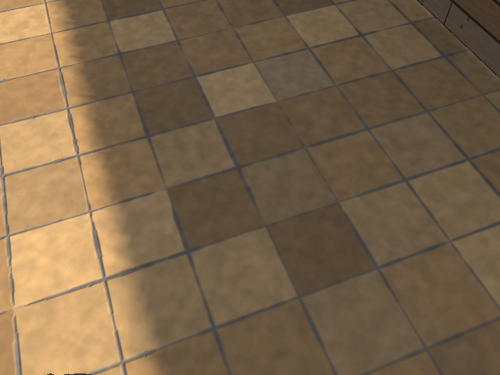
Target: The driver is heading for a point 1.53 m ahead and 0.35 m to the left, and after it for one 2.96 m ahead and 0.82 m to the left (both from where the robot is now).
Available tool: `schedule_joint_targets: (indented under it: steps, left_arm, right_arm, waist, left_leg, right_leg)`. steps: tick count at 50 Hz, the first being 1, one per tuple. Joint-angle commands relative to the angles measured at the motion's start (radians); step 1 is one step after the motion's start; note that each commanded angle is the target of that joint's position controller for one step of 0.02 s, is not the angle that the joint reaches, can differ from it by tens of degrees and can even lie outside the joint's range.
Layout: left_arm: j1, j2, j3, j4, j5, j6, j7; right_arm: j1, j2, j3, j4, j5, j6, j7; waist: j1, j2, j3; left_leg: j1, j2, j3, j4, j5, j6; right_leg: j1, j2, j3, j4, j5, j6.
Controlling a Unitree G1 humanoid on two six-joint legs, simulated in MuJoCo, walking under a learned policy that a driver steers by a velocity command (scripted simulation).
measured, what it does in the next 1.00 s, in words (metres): steps on the spot: right foot, then left foot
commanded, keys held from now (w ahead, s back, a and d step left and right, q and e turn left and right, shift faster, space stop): no key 1.00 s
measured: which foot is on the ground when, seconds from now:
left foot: down 0.00-0.06, up 0.08-0.38, down 0.40-1.00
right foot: up 0.00-0.04, down 0.06-1.00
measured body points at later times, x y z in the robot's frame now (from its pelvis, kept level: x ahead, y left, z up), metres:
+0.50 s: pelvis +0.05 +0.00 -0.01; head +0.06 +0.01 +0.44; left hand +0.22 +0.23 -0.12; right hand +0.13 -0.27 -0.12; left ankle +0.06 +0.13 -0.74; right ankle +0.08 -0.12 -0.74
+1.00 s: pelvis +0.07 +0.02 +0.00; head +0.08 +0.02 +0.45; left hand +0.17 +0.28 -0.14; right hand +0.13 -0.24 -0.14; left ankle +0.06 +0.13 -0.74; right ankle +0.08 -0.12 -0.74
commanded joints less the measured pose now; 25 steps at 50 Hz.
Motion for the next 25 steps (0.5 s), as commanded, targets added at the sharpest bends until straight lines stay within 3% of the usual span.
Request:
schedule_joint_targets:
  steps: [1,2,3,4,5,6,7,8,9,11,13,16,18,19,20,21,22,23,25]
  left_arm:
    - [0.010,0.079,0.033,-0.085,0.001,-0.009,-0.011]
    - [0.056,0.096,0.043,-0.071,0.005,-0.014,-0.005]
    - [0.122,0.176,0.067,-0.063,0.011,-0.018,0.011]
    - [0.138,0.276,0.077,-0.086,0.030,-0.020,0.033]
    - [0.145,0.198,0.051,-0.084,0.036,-0.034,0.029]
    - [0.124,0.155,0.036,-0.075,0.031,-0.046,0.021]
    - [0.079,0.132,0.029,-0.059,0.022,-0.054,0.021]
    - [0.041,0.123,0.024,-0.056,0.014,-0.055,0.022]
    - [0.002,0.128,0.022,-0.053,0.012,-0.052,0.026]
    - [-0.036,0.120,0.019,-0.047,0.026,-0.048,0.031]
    - [-0.050,0.110,0.018,-0.035,0.027,-0.048,0.032]
    - [-0.036,0.106,0.013,0.000,0.030,-0.045,0.032]
    - [-0.059,0.086,0.002,0.017,0.023,-0.043,0.029]
    - [-0.040,0.059,-0.009,0.035,0.020,-0.045,0.027]
    - [0.000,0.032,-0.018,0.056,0.030,-0.050,0.024]
    - [0.057,0.031,-0.015,0.062,0.041,-0.054,0.019]
    - [0.024,0.031,-0.017,0.068,0.047,-0.051,0.024]
    - [-0.014,0.053,-0.009,0.071,0.042,-0.047,0.030]
    - [-0.017,0.057,-0.004,0.087,0.038,-0.036,0.043]
  right_arm:
    - [-0.040,-0.186,-0.048,-0.049,0.025,-0.005,0.003]
    - [-0.028,-0.170,-0.043,-0.038,0.030,-0.005,0.004]
    - [0.024,-0.135,-0.032,-0.028,0.008,-0.010,0.007]
    - [0.044,-0.065,0.001,-0.068,-0.052,-0.017,0.016]
    - [0.021,-0.096,-0.004,-0.057,-0.040,-0.013,0.019]
    - [-0.031,-0.139,-0.017,-0.059,-0.007,-0.002,0.019]
    - [-0.043,-0.123,-0.014,-0.057,0.002,0.006,0.013]
    - [-0.050,-0.121,-0.015,-0.047,-0.007,0.014,0.003]
    - [-0.043,-0.123,-0.017,-0.043,-0.012,0.023,-0.002]
    - [0.002,-0.094,-0.009,-0.024,-0.011,0.034,-0.005]
    - [0.006,-0.067,0.003,-0.015,-0.012,0.039,-0.007]
    - [-0.013,-0.071,0.005,-0.016,-0.011,0.044,-0.005]
    - [0.010,-0.059,0.008,-0.002,-0.018,0.041,0.002]
    - [0.017,-0.054,0.012,0.003,-0.031,0.039,0.007]
    - [0.021,-0.084,0.010,-0.001,-0.048,0.035,0.008]
    - [-0.024,-0.152,-0.002,-0.007,-0.043,0.033,0.003]
    - [-0.060,-0.102,0.007,-0.004,-0.040,0.028,0.007]
    - [-0.083,-0.065,0.020,-0.011,-0.047,0.020,0.010]
    - [-0.076,-0.067,0.024,0.004,-0.043,0.001,0.010]
  waist:
    - [0.040,0.126,-0.125]
    - [0.064,0.099,-0.146]
    - [0.077,-0.017,-0.209]
    - [0.048,-0.292,-0.265]
    - [0.099,-0.205,-0.387]
    - [0.109,-0.122,-0.330]
    - [0.084,-0.097,-0.274]
    - [0.073,-0.063,-0.238]
    - [0.048,-0.076,-0.215]
    - [0.019,-0.101,-0.212]
    - [0.026,-0.113,-0.213]
    - [0.049,-0.129,-0.202]
    - [0.023,-0.117,-0.178]
    - [0.013,-0.094,-0.162]
    - [0.031,-0.034,-0.149]
    - [0.103,0.109,-0.112]
    - [0.090,0.166,-0.097]
    - [0.078,0.151,-0.062]
    - [0.070,0.146,-0.044]
  left_leg:
    - [0.095,0.257,-0.127,0.026,0.542,0.149]
    - [0.064,0.215,-0.092,0.125,0.541,0.113]
    - [-0.054,0.142,-0.040,0.298,0.402,0.041]
    - [-0.387,0.005,-0.013,0.615,-0.304,-0.053]
    - [-0.424,-0.013,-0.192,0.772,-0.452,-0.076]
    - [-0.437,0.015,-0.228,0.816,-0.405,-0.074]
    - [-0.459,0.029,-0.234,0.775,-0.354,-0.066]
    - [-0.452,0.041,-0.240,0.719,-0.305,-0.069]
    - [-0.389,0.038,-0.232,0.676,-0.255,-0.077]
    - [-0.282,0.016,-0.210,0.579,-0.203,-0.092]
    - [-0.209,0.010,-0.203,0.452,-0.165,-0.093]
    - [-0.138,0.005,-0.199,0.317,-0.095,-0.080]
    - [-0.043,-0.009,-0.177,0.151,0.024,-0.054]
    - [0.018,-0.008,-0.182,0.041,0.115,-0.034]
    - [0.064,0.059,-0.263,0.006,0.204,-0.005]
    - [-0.013,0.125,-0.316,0.002,0.138,0.047]
    - [-0.167,0.120,-0.335,-0.055,-0.097,0.075]
    - [-0.223,0.094,-0.324,-0.083,-0.195,0.056]
    - [-0.226,0.065,-0.293,-0.081,-0.164,0.018]
  right_leg:
    - [0.119,0.033,-0.035,-0.162,0.013,-0.050]
    - [0.232,0.064,-0.042,-0.274,0.116,-0.079]
    - [0.435,-0.013,0.076,-0.313,0.469,-0.127]
    - [0.676,-0.293,0.427,-0.247,0.942,-0.300]
    - [0.637,-0.381,0.496,-0.274,0.862,-0.426]
    - [0.588,-0.312,0.395,-0.282,0.793,-0.391]
    - [0.547,-0.249,0.324,-0.285,0.691,-0.328]
    - [0.497,-0.218,0.293,-0.302,0.608,-0.290]
    - [0.416,-0.195,0.258,-0.319,0.585,-0.277]
    - [0.334,-0.162,0.210,-0.338,0.563,-0.273]
    - [0.304,-0.145,0.188,-0.341,0.493,-0.268]
    - [0.281,-0.155,0.220,-0.354,0.312,-0.265]
    - [0.228,-0.130,0.218,-0.344,0.128,-0.227]
    - [0.194,-0.099,0.208,-0.341,0.015,-0.180]
    - [0.153,-0.052,0.183,-0.308,-0.091,-0.118]
    - [0.156,0.025,0.109,-0.285,-0.164,-0.066]
    - [0.279,0.049,0.066,-0.262,-0.103,-0.030]
    - [0.324,0.044,0.072,-0.249,-0.052,-0.026]
    - [0.335,0.033,0.085,-0.247,-0.010,-0.040]
Next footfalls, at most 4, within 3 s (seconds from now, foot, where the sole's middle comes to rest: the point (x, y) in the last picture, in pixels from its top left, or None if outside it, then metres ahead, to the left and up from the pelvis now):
0.06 right None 0.12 -0.13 -0.78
0.40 left None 0.10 0.12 -0.78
1.36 right None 0.17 -0.14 -0.78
1.70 left None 0.28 0.07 -0.78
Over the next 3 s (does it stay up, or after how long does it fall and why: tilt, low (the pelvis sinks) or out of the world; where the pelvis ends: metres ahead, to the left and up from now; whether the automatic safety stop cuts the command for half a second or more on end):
stays up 0.33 0.05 0.00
